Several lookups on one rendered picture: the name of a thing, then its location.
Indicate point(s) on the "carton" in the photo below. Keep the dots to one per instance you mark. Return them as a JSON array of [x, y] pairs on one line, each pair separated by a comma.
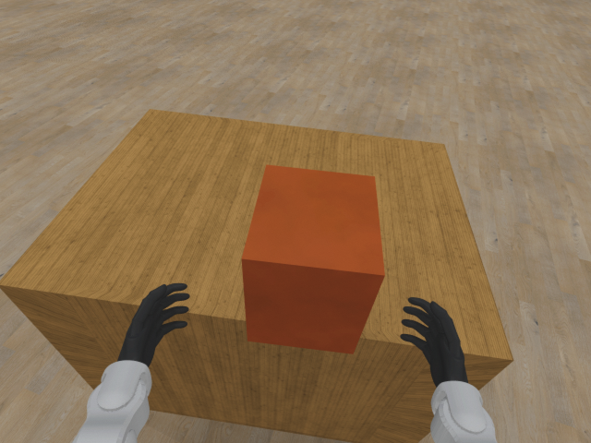
[[312, 263]]

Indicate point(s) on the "left robot forearm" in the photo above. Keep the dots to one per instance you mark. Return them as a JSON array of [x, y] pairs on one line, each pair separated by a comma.
[[118, 408]]

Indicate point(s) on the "left robot hand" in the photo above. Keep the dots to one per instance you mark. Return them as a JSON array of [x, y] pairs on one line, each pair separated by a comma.
[[147, 328]]

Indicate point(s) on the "pedestal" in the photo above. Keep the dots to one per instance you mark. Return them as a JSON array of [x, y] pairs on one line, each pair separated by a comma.
[[173, 203]]

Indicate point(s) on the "right robot forearm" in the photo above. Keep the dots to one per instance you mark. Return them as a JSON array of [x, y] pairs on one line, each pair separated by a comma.
[[459, 416]]

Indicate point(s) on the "right robot hand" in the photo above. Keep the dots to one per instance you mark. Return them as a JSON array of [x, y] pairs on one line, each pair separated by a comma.
[[442, 347]]

